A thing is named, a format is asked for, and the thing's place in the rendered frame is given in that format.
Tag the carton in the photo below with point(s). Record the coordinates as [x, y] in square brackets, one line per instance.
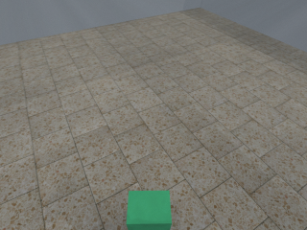
[149, 210]

